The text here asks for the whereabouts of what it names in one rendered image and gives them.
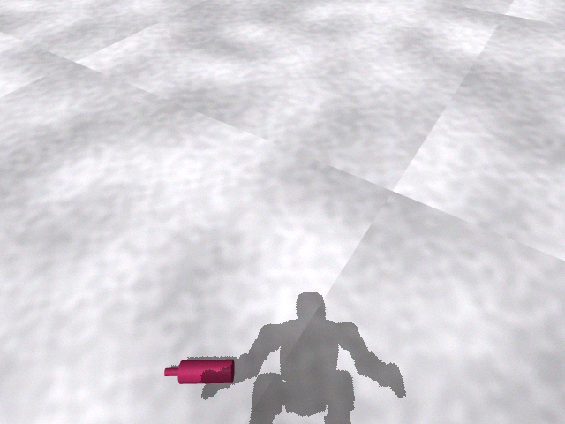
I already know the bottle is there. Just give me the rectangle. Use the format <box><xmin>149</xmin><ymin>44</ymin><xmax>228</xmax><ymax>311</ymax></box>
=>
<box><xmin>164</xmin><ymin>360</ymin><xmax>235</xmax><ymax>384</ymax></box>

